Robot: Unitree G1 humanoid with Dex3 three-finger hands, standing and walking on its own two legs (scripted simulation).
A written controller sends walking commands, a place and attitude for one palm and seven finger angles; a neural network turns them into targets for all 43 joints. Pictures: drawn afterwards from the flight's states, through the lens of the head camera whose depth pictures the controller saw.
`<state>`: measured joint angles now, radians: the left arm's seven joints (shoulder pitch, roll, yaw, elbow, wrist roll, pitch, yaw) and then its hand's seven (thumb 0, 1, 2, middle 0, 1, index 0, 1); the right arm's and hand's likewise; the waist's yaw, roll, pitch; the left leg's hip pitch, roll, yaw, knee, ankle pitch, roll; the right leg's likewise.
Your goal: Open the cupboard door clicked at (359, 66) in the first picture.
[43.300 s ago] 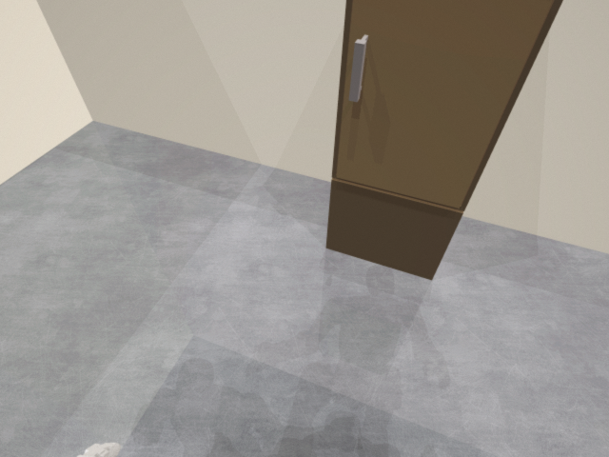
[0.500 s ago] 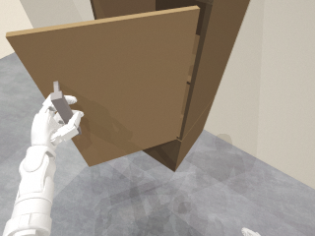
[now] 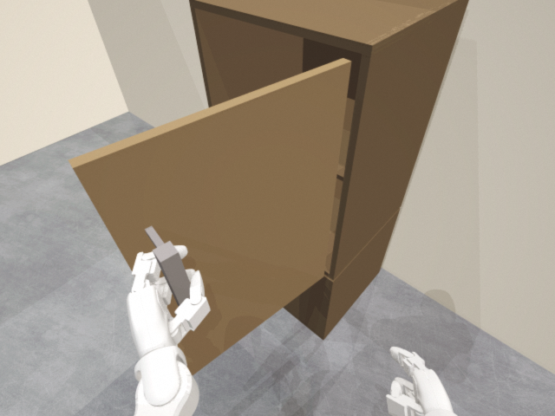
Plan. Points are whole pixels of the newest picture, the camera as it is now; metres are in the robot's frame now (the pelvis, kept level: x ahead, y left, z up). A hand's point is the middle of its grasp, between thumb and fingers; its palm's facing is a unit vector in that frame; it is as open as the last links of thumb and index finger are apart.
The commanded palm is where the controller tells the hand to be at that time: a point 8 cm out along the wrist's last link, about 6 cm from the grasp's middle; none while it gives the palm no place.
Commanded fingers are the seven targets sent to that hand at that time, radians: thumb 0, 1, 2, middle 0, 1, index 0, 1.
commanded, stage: open thumb and fingers to let go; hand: left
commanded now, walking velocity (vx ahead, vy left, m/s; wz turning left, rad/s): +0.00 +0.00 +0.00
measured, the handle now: (172, 273) +0.30 +0.17 +0.08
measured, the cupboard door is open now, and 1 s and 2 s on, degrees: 81 81 82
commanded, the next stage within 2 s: slide the hand sideways off the handle in 0.86 s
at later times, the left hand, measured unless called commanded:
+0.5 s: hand (195, 299) +0.26 +0.12 +0.09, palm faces +0.43 -0.90 +0.02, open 11.5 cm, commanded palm +0.21 +0.16 +0.08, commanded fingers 0.00 -0.50 0.30 -0.28 -1.10 -0.28 -1.10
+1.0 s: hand (195, 296) +0.26 +0.12 +0.08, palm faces +0.38 -0.93 +0.00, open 14.7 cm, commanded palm +0.22 +0.16 +0.08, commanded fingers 0.00 -0.50 0.30 -0.15 -0.30 -0.15 -0.30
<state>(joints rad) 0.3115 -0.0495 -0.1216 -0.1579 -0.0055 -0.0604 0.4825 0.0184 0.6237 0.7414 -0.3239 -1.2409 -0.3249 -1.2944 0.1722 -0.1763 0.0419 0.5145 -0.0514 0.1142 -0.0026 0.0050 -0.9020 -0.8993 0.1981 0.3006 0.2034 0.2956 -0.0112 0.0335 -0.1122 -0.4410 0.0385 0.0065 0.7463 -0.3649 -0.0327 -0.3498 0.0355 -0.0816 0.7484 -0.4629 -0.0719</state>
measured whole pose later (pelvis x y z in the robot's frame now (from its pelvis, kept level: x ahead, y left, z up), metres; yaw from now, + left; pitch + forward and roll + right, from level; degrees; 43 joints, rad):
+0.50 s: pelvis -0.02 -0.01 +0.00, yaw +1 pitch +3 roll +1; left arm 0.20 -0.04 -0.08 0.00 -0.03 -0.19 0.45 0.00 -0.12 0.47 -0.32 -1.24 -0.32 -1.24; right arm 0.21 -0.22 0.00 0.59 -0.05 0.04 -0.03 0.01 -0.90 -0.90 0.20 0.30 0.20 0.30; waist 0.00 0.05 -0.08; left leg -0.46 0.02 -0.01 0.73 -0.32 -0.03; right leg -0.38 0.02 -0.10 0.76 -0.44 -0.08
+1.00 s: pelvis -0.02 +0.03 -0.01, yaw +1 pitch +4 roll -1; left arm 0.15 -0.07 -0.21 -0.03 0.08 -0.09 0.54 -0.01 -0.50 0.30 -0.38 -0.66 -0.38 -0.63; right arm 0.17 -0.18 0.03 0.55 -0.05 0.09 0.00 0.01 -0.90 -0.90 0.20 0.30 0.20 0.30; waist 0.01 0.04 -0.08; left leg -0.51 0.00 0.00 0.81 -0.36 0.01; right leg -0.41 0.00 -0.08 0.79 -0.45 -0.03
